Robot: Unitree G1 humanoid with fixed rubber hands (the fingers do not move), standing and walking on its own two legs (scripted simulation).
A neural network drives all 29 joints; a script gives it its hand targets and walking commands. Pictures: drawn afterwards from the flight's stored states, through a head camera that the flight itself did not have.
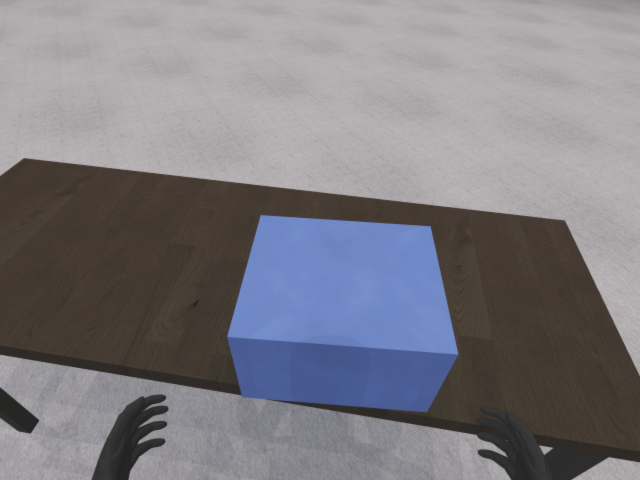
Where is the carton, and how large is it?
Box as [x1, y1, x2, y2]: [227, 215, 457, 411]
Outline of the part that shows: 261,215 227,336 242,396 426,411 457,355 457,350 430,226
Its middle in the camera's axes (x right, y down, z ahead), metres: +0.04 +0.12 +0.64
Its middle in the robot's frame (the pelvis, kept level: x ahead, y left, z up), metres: +0.42 +0.02 -0.05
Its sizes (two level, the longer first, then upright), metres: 0.296 0.245 0.178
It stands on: a table, 0.64 m high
